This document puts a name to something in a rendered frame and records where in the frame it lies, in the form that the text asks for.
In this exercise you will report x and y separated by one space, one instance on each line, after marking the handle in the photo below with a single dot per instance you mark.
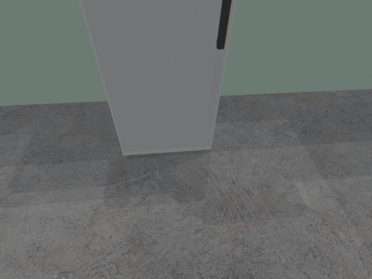
224 17

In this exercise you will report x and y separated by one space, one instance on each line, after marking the fridge door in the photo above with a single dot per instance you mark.
161 68

